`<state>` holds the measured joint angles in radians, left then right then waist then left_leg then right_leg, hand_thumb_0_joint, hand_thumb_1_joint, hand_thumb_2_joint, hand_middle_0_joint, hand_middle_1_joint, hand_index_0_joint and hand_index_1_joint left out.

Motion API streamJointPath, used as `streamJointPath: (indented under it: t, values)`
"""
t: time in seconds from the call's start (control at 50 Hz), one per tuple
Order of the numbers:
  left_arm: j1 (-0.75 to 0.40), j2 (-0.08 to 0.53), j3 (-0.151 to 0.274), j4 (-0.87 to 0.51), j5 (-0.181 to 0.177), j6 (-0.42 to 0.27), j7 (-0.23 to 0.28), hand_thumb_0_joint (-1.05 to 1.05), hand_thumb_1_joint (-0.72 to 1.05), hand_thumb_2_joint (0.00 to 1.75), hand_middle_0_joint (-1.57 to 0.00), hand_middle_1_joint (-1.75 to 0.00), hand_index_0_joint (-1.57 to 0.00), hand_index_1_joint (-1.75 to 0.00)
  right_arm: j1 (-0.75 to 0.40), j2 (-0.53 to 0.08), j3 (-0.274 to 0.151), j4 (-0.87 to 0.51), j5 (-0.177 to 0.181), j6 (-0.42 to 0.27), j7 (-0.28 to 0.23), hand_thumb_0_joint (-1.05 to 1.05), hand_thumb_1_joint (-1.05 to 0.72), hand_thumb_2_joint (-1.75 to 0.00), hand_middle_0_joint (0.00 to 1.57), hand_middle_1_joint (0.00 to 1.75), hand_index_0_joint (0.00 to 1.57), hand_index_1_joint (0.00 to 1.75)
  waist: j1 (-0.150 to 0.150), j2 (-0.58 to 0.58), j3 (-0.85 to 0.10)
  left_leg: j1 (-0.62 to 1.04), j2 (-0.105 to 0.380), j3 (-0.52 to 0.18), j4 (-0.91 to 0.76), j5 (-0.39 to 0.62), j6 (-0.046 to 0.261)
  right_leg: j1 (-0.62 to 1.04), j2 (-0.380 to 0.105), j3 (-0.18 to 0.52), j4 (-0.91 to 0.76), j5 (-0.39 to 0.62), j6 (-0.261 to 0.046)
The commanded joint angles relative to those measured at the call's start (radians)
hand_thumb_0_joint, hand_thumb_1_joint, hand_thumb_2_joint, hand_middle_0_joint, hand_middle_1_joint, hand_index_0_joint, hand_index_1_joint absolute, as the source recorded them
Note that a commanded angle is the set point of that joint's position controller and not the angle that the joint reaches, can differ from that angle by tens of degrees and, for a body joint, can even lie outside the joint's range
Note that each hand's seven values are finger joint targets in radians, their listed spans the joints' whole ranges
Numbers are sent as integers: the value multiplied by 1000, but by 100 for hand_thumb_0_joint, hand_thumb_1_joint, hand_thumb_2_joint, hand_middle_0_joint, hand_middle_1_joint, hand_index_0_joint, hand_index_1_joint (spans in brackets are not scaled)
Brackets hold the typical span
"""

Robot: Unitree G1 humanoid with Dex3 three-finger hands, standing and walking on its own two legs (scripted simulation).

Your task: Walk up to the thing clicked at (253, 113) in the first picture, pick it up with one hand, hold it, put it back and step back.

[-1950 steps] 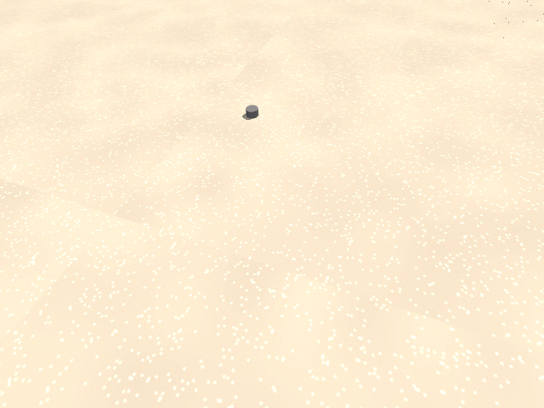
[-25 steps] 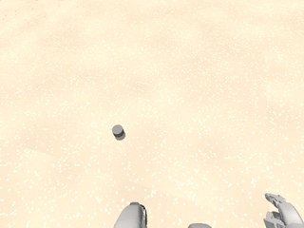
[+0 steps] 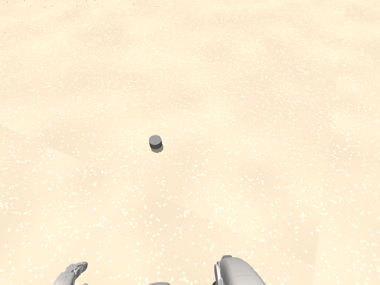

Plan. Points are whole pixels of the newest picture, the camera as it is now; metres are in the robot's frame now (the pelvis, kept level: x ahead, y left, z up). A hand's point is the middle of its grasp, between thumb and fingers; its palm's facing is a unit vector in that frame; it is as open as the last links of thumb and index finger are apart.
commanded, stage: step back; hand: left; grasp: from above
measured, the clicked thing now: (155, 142) +1.01 +0.22 -0.73
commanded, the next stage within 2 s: stand in 1.06 s
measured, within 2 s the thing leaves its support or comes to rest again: neither
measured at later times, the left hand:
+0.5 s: hand out of the picture -0.05 +0.29 -0.12, palm faces -0.01 -0.89 -0.45, open 7.4 cm
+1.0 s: hand out of the picture +0.11 +0.27 -0.15, palm faces -0.09 -0.92 -0.38, open 7.4 cm
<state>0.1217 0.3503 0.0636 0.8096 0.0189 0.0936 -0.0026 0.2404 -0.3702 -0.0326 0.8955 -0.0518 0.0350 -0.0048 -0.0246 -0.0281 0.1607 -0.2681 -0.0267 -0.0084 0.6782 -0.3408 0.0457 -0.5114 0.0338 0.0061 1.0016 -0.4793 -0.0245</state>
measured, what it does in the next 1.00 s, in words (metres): steps on the spot: right foot, then left foot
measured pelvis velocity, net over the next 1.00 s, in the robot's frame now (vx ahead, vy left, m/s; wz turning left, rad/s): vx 0.00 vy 0.01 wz -0.09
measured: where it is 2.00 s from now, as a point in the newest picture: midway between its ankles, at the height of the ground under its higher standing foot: outside the picture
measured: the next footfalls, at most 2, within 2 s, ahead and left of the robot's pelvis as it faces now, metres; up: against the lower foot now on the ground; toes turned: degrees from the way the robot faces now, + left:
right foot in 0.20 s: -0.06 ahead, -0.14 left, +0.00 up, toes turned -2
left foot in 0.54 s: +0.07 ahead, +0.14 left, +0.00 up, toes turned -2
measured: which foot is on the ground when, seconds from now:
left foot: down 0.00-0.22, up 0.24-0.52, down 0.54-1.00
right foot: up 0.00-0.18, down 0.20-0.58, up 0.60-0.86, down 0.88-1.00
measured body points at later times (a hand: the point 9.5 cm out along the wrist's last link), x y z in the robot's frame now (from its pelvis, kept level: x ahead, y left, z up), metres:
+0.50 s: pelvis -0.05 +0.00 +0.01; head -0.03 -0.01 +0.46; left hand -0.05 +0.34 -0.10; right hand +0.02 -0.32 -0.12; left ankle +0.03 +0.15 -0.70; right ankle -0.10 -0.14 -0.72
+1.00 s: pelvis +0.00 +0.01 +0.00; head +0.03 +0.00 +0.45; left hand +0.11 +0.32 -0.12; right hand +0.07 -0.31 -0.12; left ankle +0.03 +0.14 -0.71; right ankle +0.03 -0.12 -0.72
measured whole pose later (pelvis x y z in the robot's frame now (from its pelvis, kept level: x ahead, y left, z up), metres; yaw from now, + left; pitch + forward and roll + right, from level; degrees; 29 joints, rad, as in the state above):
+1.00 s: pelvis +0.00 +0.01 +0.00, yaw -5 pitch -2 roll +0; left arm 0.18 0.37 0.06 0.94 0.03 0.01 -0.02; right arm 0.17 -0.39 -0.04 0.95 -0.02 0.00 -0.01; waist 0.00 0.01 0.08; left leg -0.34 0.04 0.03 0.75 -0.44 0.01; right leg -0.35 -0.01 0.00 0.70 -0.32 -0.01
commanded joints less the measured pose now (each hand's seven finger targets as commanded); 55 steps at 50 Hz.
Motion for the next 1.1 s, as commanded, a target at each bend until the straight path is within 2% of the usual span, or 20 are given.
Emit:
streamJointPath:
  t: [0.0, 0.06, 0.12, 0.16, 0.2, 0.24, 0.3, 0.42, 0.52, 0.54, 0.56, 0.58, 0.6, 0.68, 0.84, 0.86, 0.88, 0.92, 1.0, 1.08]
  values:
    - [67, 221, 77, -31, -10, -38, 9, 0, 90, 90, -20, -30, -20, -30, -152, -239, -62, -126, -9, -35, -32, 0, -90, -90, 20, 30, 20, 30, 84, 109, -84, -213, 231, -196, -347, 92, 139, 110, 62, 131, 248, 38, -4]
    - [115, 213, 66, 2, -4, -67, -5, 0, 90, 90, -20, -30, -20, -30, -132, -229, -71, -117, -1, -39, -14, 0, -90, -90, 20, 30, 20, 30, 51, 210, -100, -49, 185, -191, -351, -245, 103, 105, 12, 64, -74, 20, 26]
    - [116, 199, 49, 17, 3, -109, 1, 0, 90, 90, -20, -30, -20, -30, -70, -261, -98, -101, -8, -28, 3, 0, -90, -90, 20, 30, 20, 30, 8, 256, -186, 132, 247, -215, -286, -226, 156, 165, -22, 2, -446, -103, 27]
    - [205, 193, 56, 86, 17, -141, 20, 0, 90, 90, -20, -30, -20, -30, -49, -248, -99, -90, -5, -7, 11, 0, -90, -90, 20, 30, 20, 30, 40, 137, -190, 31, 177, -121, -88, -154, 109, 370, 14, -5, -770, 101, 7]
    - [200, 303, 82, 78, 38, -159, 29, 0, 90, 90, -20, -30, -20, -30, -47, -127, -60, -117, 9, -9, 19, 0, -90, -90, 20, 30, 20, 30, 37, -122, -120, -406, 7, -7, 196, -207, -16, 576, -230, 471, -765, -8, -68]
    - [80, 416, 109, 40, 41, -158, 38, 0, 90, 90, -20, -30, -20, -30, -161, -250, -99, -126, -2, -19, 13, 0, -90, -90, 20, 30, 20, 30, 71, -127, 35, -336, 108, -170, 313, -167, -35, 156, -465, 687, -827, -399, -237]
    - [108, 307, 84, 55, 20, -177, 30, 0, 90, 90, -20, -30, -20, -30, -136, -238, -104, -97, 17, -35, 38, 0, -90, -90, 20, 30, 20, 30, 41, -53, 41, -380, 63, -120, 287, -5, -50, 312, -284, 370, -772, -129, -160]
    - [159, 343, 86, 57, 23, -172, 14, 0, 90, 90, -20, -30, -20, -30, -153, -206, -97, -103, 12, -50, 61, 0, -90, -90, 20, 30, 20, 30, 75, -187, 0, -244, 87, -30, 88, -34, -61, 288, -263, 244, -727, -67, -145]
    - [193, 261, 38, 44, 2, -138, 6, 0, 90, 90, -20, -30, -20, -30, 13, -204, -110, -9, 23, -82, 30, 0, -90, -90, 20, 30, 20, 30, 7, -21, -187, 240, -3, 83, -242, 150, -37, 231, -149, 30, -271, 522, -77]
    - [227, 202, 19, 33, -3, -137, 7, 0, 90, 90, -20, -30, -20, -30, 104, -252, -128, 7, 14, -88, 17, 0, -90, -90, 20, 30, 20, 30, -25, 120, -261, 348, 115, -88, -262, 97, 6, 131, -95, 2, -57, 395, -40]
    - [226, 152, 6, 11, -12, -135, 8, 0, 90, 90, -20, -30, -20, -30, 132, -338, -139, -4, 6, -95, 8, 0, -90, -90, 20, 30, 20, 30, -26, 279, -255, 424, 356, -491, -347, 16, 107, -115, 40, -3, 71, -18, -5]
    - [181, 260, 32, 29, 0, -122, 21, 0, 90, 90, -20, -30, -20, -30, 108, -386, -149, -8, 31, -89, 10, 0, -90, -90, 20, 30, 20, 30, -41, 183, -238, 237, 461, -606, -402, -147, 221, -52, -43, 102, 134, -110, -21]
    - [151, 290, 32, 27, -1, -120, 21, 0, 90, 90, -20, -30, -20, -30, 55, -378, -149, -17, 33, -86, 10, 0, -90, -90, 20, 30, 20, 30, -19, 150, -158, 132, 470, -592, -431, -178, 249, -47, -63, 121, 168, -104, -25]
    - [247, 249, 46, 82, -12, -110, -2, 0, 90, 90, -20, -30, -20, -30, -62, -270, -102, -50, 27, -103, 0, 0, -90, -90, 20, 30, 20, 30, 60, 133, -84, -42, 283, -189, -351, 56, 122, 74, -104, 75, 18, 74, -14]
    - [189, 235, 61, 107, 14, -106, 1, 0, 90, 90, -20, -30, -20, -30, -129, -247, -79, -67, 27, -65, -8, 0, -90, -90, 20, 30, 20, 30, 66, 165, -166, -166, 253, -110, -165, 57, 86, 356, -38, -27, -449, 232, 5]
    - [180, 250, 67, 102, 19, -112, 6, 0, 90, 90, -20, -30, -20, -30, -113, -213, -67, -64, 34, -61, -10, 0, -90, -90, 20, 30, 20, 30, 79, 108, -184, -182, 222, -77, -77, 91, 49, 394, -54, 16, -510, 255, -12]
    - [153, 310, 81, 86, 29, -120, 9, 0, 90, 90, -20, -30, -20, -30, -87, -173, -56, -67, 40, -59, -13, 0, -90, -90, 20, 30, 20, 30, 58, -60, -190, -218, 139, -15, 68, 57, 3, 367, -177, 228, -565, 287, -54]
    - [-16, 354, 74, 39, 17, -118, 8, 0, 90, 90, -20, -30, -20, -30, -54, -188, -60, -18, 42, -53, -28, 0, -90, -90, 20, 30, 20, 30, 26, -170, -151, -72, 53, 18, 195, -208, -46, 120, -370, 432, -638, 205, -223]
    - [-52, 248, 45, 42, 1, -115, 11, 0, 90, 90, -20, -30, -20, -30, -37, -222, -62, 35, 43, -78, -24, 0, -90, -90, 20, 30, 20, 30, -2, -34, -226, 0, 138, -55, -109, 227, 5, 229, -174, 121, -415, 503, -60]
    - [40, 207, 7, 123, -26, -129, 8, 0, 90, 90, -20, -30, -20, -30, -130, -219, -45, 38, 37, -90, -10, 0, -90, -90, 20, 30, 20, 30, 52, 42, -300, 36, 174, -108, -130, 373, 17, 370, -153, 114, -480, 506, -25]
